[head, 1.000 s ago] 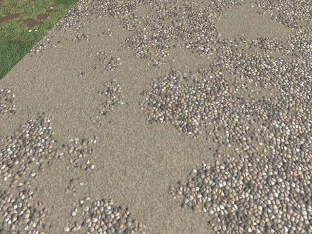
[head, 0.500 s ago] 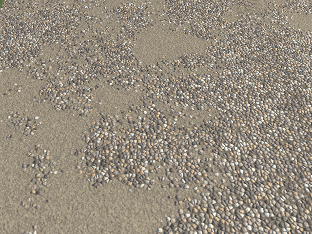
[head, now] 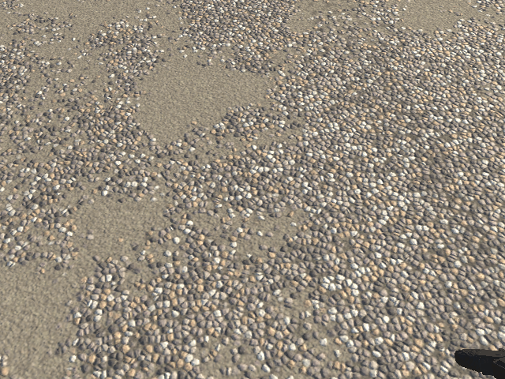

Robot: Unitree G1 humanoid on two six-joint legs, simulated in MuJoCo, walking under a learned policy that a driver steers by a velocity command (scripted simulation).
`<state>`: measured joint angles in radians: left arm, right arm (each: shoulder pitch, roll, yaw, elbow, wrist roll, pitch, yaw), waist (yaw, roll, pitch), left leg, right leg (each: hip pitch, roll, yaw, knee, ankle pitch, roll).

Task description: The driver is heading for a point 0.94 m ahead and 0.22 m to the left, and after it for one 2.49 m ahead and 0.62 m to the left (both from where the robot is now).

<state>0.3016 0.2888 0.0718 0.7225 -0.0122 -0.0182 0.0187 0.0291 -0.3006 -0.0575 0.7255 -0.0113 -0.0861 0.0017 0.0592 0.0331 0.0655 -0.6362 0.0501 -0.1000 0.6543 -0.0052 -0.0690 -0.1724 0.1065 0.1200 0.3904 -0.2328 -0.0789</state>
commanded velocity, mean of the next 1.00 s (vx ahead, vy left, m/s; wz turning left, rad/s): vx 0.24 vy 0.00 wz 0.32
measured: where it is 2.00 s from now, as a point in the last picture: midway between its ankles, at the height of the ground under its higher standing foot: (175, 296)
